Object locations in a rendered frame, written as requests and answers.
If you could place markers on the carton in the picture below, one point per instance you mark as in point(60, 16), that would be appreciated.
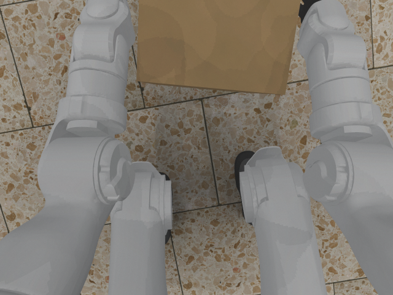
point(228, 45)

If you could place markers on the left robot forearm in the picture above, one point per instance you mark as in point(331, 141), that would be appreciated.
point(97, 76)

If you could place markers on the right robot shin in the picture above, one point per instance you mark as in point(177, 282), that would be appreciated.
point(297, 173)

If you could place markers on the right robot forearm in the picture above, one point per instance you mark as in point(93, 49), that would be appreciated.
point(338, 78)

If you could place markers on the robot right upper arm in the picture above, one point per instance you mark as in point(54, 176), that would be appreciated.
point(354, 183)

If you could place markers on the robot left upper arm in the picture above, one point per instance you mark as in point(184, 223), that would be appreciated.
point(81, 179)

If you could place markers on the robot right hand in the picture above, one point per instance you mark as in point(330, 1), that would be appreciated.
point(304, 8)

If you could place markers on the robot left thigh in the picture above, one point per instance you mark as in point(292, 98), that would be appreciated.
point(137, 253)

